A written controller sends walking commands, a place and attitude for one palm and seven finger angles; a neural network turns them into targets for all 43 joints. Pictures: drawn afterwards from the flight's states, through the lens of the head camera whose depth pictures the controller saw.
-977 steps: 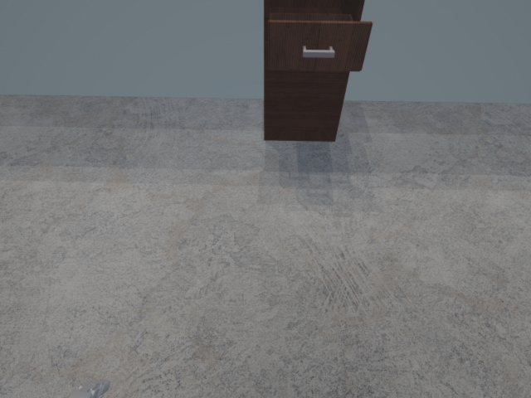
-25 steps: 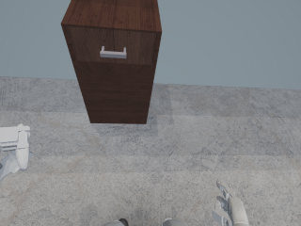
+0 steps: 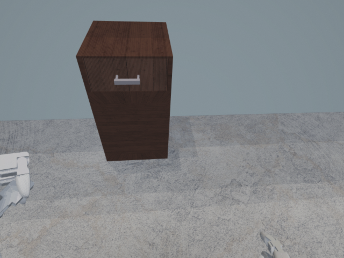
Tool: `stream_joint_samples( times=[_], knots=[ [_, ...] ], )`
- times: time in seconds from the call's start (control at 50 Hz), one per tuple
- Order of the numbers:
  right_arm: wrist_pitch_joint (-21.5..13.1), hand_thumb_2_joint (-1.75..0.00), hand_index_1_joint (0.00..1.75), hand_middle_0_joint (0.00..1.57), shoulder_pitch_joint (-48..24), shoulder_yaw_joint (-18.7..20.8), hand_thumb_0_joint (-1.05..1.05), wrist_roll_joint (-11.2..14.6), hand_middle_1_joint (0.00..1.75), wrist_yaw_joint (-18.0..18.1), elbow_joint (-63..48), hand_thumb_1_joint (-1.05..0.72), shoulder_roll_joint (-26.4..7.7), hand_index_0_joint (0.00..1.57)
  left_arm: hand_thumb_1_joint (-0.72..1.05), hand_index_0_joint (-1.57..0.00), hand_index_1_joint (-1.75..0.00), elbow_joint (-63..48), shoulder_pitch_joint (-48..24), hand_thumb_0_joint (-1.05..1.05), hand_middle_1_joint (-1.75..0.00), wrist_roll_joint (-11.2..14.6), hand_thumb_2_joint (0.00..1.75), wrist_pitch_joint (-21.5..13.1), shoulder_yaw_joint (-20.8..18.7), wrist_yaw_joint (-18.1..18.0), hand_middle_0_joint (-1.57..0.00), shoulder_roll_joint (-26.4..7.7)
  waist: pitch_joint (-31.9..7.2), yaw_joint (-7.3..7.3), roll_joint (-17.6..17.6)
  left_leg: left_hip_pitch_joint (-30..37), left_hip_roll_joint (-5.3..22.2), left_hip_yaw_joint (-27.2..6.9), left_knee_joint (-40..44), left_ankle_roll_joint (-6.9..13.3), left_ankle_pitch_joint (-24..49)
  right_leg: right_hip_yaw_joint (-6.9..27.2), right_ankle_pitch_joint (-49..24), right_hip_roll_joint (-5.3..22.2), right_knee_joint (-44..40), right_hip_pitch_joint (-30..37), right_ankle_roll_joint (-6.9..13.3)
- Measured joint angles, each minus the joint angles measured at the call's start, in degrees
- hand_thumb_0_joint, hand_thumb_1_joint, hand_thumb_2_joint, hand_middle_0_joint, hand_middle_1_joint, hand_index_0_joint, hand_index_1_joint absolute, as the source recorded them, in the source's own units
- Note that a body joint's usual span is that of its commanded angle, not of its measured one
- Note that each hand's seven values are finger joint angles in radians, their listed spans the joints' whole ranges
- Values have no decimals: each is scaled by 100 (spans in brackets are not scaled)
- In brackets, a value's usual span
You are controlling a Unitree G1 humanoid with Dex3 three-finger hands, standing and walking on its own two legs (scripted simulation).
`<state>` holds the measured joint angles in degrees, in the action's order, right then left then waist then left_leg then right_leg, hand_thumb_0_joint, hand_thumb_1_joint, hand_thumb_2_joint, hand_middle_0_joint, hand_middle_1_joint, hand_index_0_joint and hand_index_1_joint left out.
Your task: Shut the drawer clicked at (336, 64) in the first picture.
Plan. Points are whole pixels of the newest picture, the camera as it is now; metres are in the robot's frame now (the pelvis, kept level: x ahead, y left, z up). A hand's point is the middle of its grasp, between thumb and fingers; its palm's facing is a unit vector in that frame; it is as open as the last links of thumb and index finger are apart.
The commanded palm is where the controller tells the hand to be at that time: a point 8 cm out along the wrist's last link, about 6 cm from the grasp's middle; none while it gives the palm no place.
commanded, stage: stop stepping back and stand still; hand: left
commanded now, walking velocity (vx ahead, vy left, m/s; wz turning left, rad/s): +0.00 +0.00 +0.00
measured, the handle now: (127, 79) +0.89 +0.22 -0.07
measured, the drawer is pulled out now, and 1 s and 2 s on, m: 0.00 0.00 0.00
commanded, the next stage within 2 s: let the arm hang, fingers relaxed in 0.12 s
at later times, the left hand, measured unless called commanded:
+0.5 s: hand out of the picture +0.07 +0.19 -0.16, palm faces +0.03 -0.97 -0.23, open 3.1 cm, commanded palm none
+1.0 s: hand out of the picture -0.02 +0.20 -0.16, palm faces +0.04 -0.98 -0.22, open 7.0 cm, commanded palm none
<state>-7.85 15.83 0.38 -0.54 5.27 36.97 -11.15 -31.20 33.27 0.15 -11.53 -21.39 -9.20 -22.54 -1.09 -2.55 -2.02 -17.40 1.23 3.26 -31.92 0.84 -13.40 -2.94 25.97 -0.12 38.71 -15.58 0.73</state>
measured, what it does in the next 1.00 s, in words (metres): stands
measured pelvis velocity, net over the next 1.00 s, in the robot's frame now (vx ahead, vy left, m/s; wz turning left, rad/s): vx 0.00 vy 0.02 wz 0.03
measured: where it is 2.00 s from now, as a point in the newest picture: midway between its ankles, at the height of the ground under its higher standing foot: outside the picture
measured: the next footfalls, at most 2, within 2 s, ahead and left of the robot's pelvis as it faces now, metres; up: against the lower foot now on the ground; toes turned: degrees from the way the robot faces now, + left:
none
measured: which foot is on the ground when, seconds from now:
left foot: down 0.00-1.00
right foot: down 0.00-1.00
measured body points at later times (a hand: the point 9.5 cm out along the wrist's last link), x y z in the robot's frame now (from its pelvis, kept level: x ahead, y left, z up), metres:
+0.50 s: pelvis +0.00 +0.00 +0.00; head +0.01 +0.02 +0.45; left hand +0.07 +0.25 -0.14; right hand +0.11 -0.23 -0.13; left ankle +0.05 +0.12 -0.73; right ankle +0.00 -0.10 -0.73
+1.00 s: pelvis +0.00 +0.02 +0.01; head +0.02 +0.01 +0.46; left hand -0.02 +0.25 -0.14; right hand +0.00 -0.20 -0.15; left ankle +0.05 +0.12 -0.73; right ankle +0.00 -0.10 -0.73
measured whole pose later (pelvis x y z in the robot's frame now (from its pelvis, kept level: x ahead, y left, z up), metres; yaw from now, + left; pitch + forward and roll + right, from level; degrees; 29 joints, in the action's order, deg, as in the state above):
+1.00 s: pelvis +0.00 +0.02 +0.01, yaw +2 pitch -1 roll +0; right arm 1.1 15.6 0.8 -1.0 1.4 65.2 -8.8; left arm 65.8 15.5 -0.6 0.0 0.1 -1.6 -10.0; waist 2.9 -0.4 1.1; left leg -14.0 -0.7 1.2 -23.5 1.5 -8.2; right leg -0.8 13.4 0.3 23.9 -9.3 -0.1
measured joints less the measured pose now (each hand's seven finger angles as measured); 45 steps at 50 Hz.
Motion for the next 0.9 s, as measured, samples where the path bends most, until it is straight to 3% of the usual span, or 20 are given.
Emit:
stream_joint_samples(
  times=[0.06, 0.1, 0.14, 0.22, 0.26, 0.32, 0.36, 0.46, 0.5, 0.64, 0.9],
  knots=[
    [37, -90, 30, 20, -6, -75, 2, -17, 30, -111, -130, -91, 77, 20, 89, -141, -160, -190, 167, 1, -160, 15, 90, -119, -108, 31, -141, -155, 47, 11, 144, -239, 69, -95, -431, -26, -424, -89, -832, -109, -597, 128, 152],
    [121, -90, 30, 20, -31, -67, 2, -5, 30, -179, -41, -90, 78, 20, 89, -141, -160, -218, 205, 1, -160, 49, 90, -178, -42, 65, -141, -104, 41, 99, 208, -502, 19, -181, -1173, -44, -740, -87, -922, -142, -652, 132, 219],
    [193, -90, 30, 20, -37, -76, 2, 13, 30, -210, 56, -90, 67, 20, 89, -141, -160, -164, 243, 1, -160, 75, 90, -219, 19, 72, -141, 7, 23, 163, 194, -565, -26, -141, -1405, -41, -768, -45, -916, -113, -788, 204, 215],
    [163, -90, 30, 20, -34, -92, 2, 23, 30, -146, 40, -90, -48, 21, 88, -141, -160, -102, 276, 1, -160, 105, 90, -216, 94, 41, -141, 163, 84, 195, 285, -13, 82, -125, -11, 66, -79, -77, -820, -125, -731, 257, 120],
    [81, -90, 30, 20, -176, 34, 2, 7, 30, -352, 302, -90, -191, 20, 89, -141, -160, 785, -258, 0, -160, -54, 90, -139, 446, 311, -140, 137, 61, 227, 356, -234, -18, -191, -193, 45, -45, -98, -713, -14, -300, -21, 10],
    [409, -90, 30, 20, -469, 53, 1, -63, 30, -489, 669, -90, -367, 20, 89, -139, -158, 3098, -1266, 0, -158, -154, 90, 704, 1092, 630, -138, 386, -22, 227, 388, -458, -256, -211, -409, 57, -117, 146, -473, 140, 68, -257, -70],
    [573, -90, 30, 20, -633, 11, 1, -91, 30, -511, 860, -91, -379, 20, 90, -135, -154, 4707, -1716, 0, -155, -194, 90, 1126, 1404, 714, -134, 650, 11, 202, 419, -466, -276, -233, -450, 51, -123, 170, -378, 139, -6, -197, -42],
    [820, -90, 30, 20, -706, -32, 1, -94, 30, -524, 1212, -91, -107, 20, 91, -120, -140, 7346, -1803, 1, -141, -174, 90, 1437, 2099, 855, -120, 1146, 241, 82, 170, -168, -179, -270, -144, -31, 16, 145, -659, 34, -378, 109, 9],
    [861, -90, 30, 20, -623, -51, 1, -88, 30, -507, 1403, -91, 6, 20, 90, -113, -133, 7916, -1764, 1, -139, -236, 90, 1399, 2053, 665, -113, 1112, 332, 114, 60, -96, -121, -309, 4, -45, 97, 111, -786, -30, -621, 227, 25],
    [976, -90, 30, 20, -266, -38, 1, -68, 30, -440, 2165, -91, 97, 20, 90, -88, -105, 9077, -1491, 1, -111, -96, 90, 1294, 2086, 811, -88, 913, 498, 320, 129, 55, -59, -356, 496, -34, 380, 73, -1219, -107, -1382, 501, 18],
    [913, -90, 30, 20, 1, 35, 1, -30, 30, -389, 2782, -91, 164, 20, 91, -38, -51, 9763, -1541, 0, -52, -77, 90, 1187, 2150, 782, -38, 1148, 488, 261, 320, 297, -180, -230, 838, 58, 530, 186, -1282, 23, -1513, 619, -70]
  ],
)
